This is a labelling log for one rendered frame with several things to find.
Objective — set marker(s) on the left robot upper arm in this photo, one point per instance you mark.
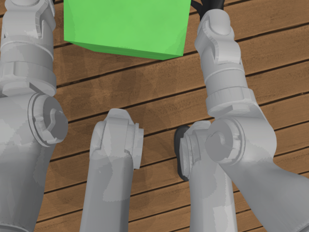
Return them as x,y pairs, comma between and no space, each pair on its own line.
30,127

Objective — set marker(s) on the robot left thigh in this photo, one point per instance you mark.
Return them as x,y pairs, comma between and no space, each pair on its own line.
109,181

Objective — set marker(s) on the carton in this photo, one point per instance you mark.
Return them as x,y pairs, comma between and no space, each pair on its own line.
140,28

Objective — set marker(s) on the right robot upper arm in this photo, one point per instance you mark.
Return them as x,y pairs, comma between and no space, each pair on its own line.
244,147

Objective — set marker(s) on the right robot shin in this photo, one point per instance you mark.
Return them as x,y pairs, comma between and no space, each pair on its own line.
204,124

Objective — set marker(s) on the right robot forearm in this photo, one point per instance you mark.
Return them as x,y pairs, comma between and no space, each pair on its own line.
223,72

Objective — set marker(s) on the left robot forearm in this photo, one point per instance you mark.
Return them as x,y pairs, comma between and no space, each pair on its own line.
27,48

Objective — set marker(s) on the right robot hand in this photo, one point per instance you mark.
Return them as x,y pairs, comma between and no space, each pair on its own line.
207,5

